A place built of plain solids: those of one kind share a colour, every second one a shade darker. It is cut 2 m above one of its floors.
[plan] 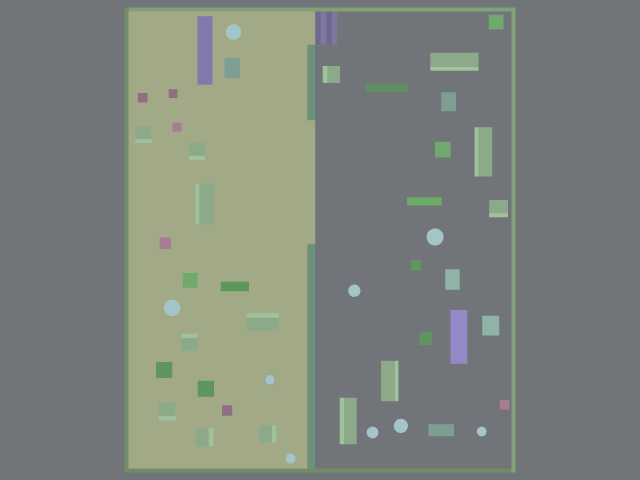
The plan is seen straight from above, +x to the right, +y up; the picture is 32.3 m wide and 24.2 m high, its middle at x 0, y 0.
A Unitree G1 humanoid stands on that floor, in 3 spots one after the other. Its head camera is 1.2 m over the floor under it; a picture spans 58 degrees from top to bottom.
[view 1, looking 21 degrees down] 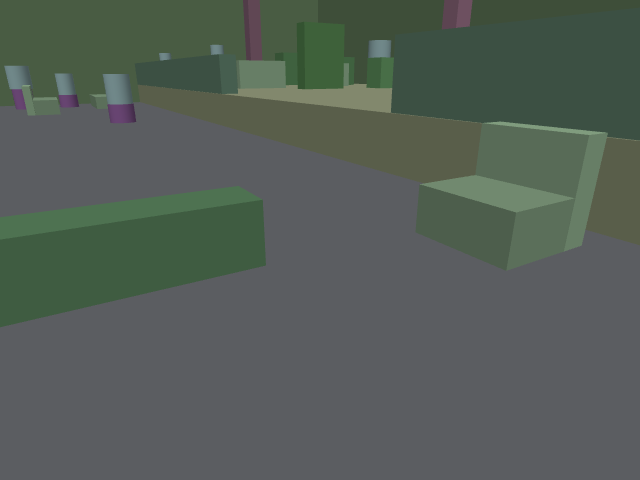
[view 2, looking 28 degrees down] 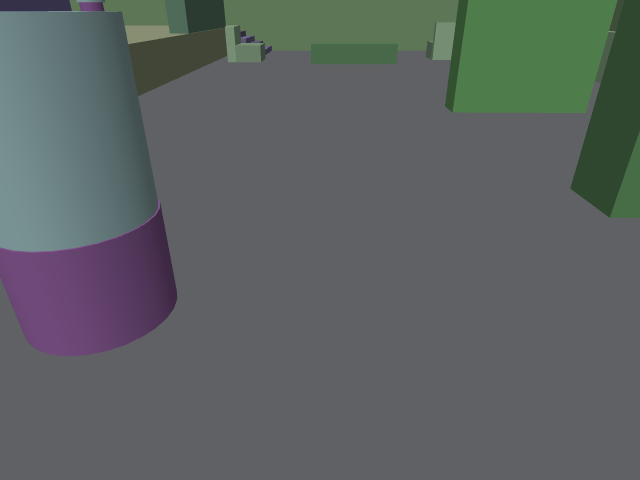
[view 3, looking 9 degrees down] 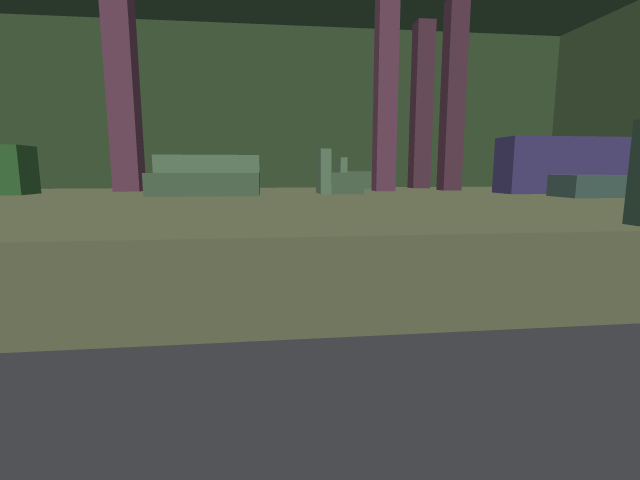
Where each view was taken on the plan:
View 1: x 3.37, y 10.34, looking -121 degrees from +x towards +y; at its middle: ground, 3.35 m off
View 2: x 2.74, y -4.14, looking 91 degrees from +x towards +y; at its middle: ground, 2.56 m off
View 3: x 2.74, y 2.98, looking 173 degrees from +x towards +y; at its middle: floor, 3.04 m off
